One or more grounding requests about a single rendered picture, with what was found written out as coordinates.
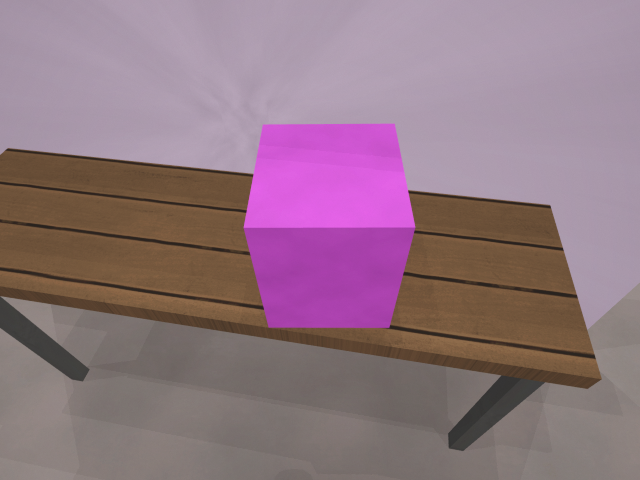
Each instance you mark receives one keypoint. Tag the carton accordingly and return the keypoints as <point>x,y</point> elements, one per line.
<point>329,224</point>

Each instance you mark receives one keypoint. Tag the table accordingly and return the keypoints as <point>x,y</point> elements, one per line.
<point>486,286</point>

